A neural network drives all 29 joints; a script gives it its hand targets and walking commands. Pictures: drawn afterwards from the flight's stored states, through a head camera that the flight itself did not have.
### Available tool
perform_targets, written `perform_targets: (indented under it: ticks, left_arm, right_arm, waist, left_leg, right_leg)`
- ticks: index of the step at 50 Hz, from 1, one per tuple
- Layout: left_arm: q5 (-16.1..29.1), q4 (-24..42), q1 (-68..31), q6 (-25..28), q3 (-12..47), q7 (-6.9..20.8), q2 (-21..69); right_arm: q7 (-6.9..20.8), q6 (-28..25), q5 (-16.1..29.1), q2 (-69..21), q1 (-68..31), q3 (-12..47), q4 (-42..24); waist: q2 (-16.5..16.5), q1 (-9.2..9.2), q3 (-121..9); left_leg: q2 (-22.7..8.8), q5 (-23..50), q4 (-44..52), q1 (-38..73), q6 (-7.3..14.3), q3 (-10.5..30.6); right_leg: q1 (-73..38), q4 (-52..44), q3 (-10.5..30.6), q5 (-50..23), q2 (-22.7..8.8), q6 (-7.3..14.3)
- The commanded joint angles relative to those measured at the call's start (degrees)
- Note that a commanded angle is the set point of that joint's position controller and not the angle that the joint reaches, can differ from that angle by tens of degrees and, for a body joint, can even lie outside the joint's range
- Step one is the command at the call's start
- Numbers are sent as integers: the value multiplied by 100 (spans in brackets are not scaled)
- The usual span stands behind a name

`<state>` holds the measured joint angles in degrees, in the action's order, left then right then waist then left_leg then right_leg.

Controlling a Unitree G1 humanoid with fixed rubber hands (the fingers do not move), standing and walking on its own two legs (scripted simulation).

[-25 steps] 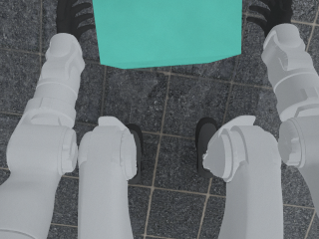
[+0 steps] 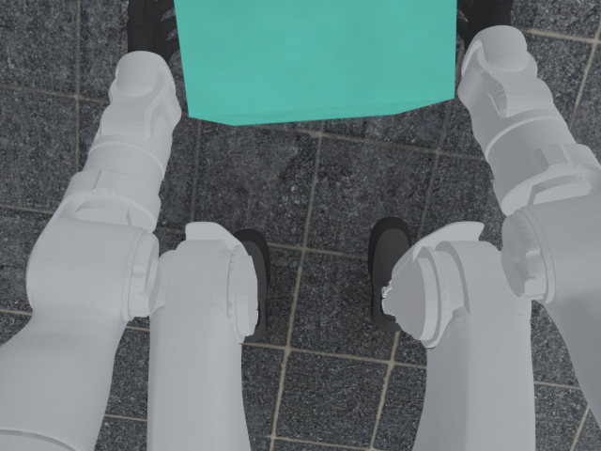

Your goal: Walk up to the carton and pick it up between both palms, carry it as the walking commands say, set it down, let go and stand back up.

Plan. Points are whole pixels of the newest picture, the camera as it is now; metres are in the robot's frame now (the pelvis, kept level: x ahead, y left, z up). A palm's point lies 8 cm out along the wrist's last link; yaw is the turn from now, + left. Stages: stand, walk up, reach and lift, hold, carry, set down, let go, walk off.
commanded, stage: reach and lift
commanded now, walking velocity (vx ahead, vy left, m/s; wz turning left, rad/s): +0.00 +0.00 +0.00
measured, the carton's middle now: (313, 57) +0.51 +0.01 -0.25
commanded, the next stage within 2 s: none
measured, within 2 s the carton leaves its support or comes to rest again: leaves its support in 0.80 s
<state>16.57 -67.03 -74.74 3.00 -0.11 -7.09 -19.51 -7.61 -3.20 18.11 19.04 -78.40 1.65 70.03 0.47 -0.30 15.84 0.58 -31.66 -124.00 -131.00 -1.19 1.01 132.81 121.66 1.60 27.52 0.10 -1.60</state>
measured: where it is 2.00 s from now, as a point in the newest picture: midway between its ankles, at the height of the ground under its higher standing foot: (318, 298)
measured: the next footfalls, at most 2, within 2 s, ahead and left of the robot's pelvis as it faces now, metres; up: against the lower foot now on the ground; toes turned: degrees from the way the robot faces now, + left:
none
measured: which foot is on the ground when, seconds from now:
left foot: down 0.00-1.00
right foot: down 0.00-1.00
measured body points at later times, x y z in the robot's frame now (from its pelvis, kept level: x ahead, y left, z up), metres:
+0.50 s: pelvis -0.01 +0.00 -0.01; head +0.35 +0.00 +0.26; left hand +0.52 +0.19 -0.19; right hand +0.53 -0.17 -0.18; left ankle +0.11 +0.12 -0.34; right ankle +0.13 -0.13 -0.34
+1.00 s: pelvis +0.00 +0.00 +0.00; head +0.33 +0.01 +0.30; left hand +0.52 +0.18 -0.15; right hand +0.52 -0.17 -0.15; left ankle +0.11 +0.12 -0.34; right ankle +0.13 -0.13 -0.34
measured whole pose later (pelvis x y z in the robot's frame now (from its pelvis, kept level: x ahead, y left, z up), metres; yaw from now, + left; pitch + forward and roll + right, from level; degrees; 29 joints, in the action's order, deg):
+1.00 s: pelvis +0.00 +0.00 +0.00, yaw +0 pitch +37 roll +0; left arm 18.1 -66.3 -74.2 -3.0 1.2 -8.1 -19.0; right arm -7.0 2.1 17.8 17.9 -73.0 -1.0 64.9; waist 0.1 0.0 11.4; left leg 0.8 -31.2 -123.3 -129.4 -0.7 0.8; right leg 130.9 120.8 2.0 27.2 0.4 -2.1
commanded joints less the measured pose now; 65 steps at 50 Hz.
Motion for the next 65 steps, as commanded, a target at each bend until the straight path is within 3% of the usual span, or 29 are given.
perform_targets:
  ticks: [1, 13, 21, 25, 32, 41, 52, 65]
  left_arm:
    - [33, 550, -1354, 132, 216, 103, 31]
    - [314, 625, -2130, 262, 829, 280, 1258]
    - [366, 711, -3248, 151, 1267, 759, 3284]
    - [303, 880, -3455, 58, 1229, 919, 3767]
    - [347, 1310, -3787, -60, 1284, 1059, 4146]
    - [509, 2373, -3909, -213, 1553, 971, 4514]
    - [119, 2051, -3356, -420, 1185, 1056, 5043]
    - [-360, 2407, -3114, -846, 970, 1435, 5652]
  right_arm:
    - [-31, -147, -41, -256, -701, -50, -402]
    - [200, -214, 115, -1475, -1397, 526, -492]
    - [664, -93, -23, -3527, -2377, 813, -565]
    - [809, -5, -112, -3993, -2530, 753, -648]
    - [936, 143, -86, -4388, -2731, 813, -961]
    - [925, 274, 247, -4780, -3054, 1184, -2242]
    - [1037, 452, -129, -5037, -2935, 911, -2376]
    - [1283, 929, -657, -5749, -2575, 605, -2586]
  waist:
    - [-210, 30, -6216]
    - [-210, 49, -6167]
    - [-117, 41, -6161]
    - [-113, 14, -6195]
    - [-135, 14, -6522]
    - [-168, -64, -8259]
    - [-71, 27, -7593]
    - [-175, 71, -7838]
  left_leg:
    - [135, 1338, 1172, 2846, -61, -185]
    - [281, 1251, 1195, 2812, -19, -182]
    - [411, 954, 1149, 2500, 23, -277]
    - [437, 837, 1126, 2425, 46, -351]
    - [444, 798, 1055, 2574, 72, -417]
    - [547, 1563, 1011, 3732, 81, -495]
    - [625, 1364, 1360, 3488, 102, -415]
    - [686, 1182, 1695, 3310, 64, -533]
  right_leg:
    - [-3566, -727, -302, -1223, 178, 8]
    - [-3493, -788, -308, -1132, 284, 65]
    - [-3414, -726, -359, -997, 438, 129]
    - [-3425, -705, -408, -941, 496, 148]
    - [-3602, -661, -428, -945, 513, 172]
    - [-4377, -631, -539, -1585, 624, 114]
    - [-3851, -899, -645, -1258, 636, 92]
    - [-4029, -1223, -679, -1123, 704, 110]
